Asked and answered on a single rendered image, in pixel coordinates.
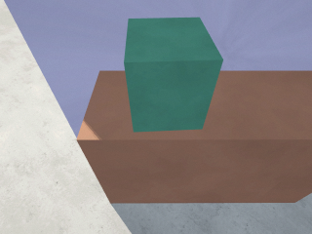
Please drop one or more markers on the carton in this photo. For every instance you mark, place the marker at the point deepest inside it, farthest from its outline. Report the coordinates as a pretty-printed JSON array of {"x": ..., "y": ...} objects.
[{"x": 171, "y": 67}]

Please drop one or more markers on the pedestal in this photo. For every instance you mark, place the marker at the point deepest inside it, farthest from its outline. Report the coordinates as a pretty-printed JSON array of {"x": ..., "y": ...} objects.
[{"x": 255, "y": 145}]

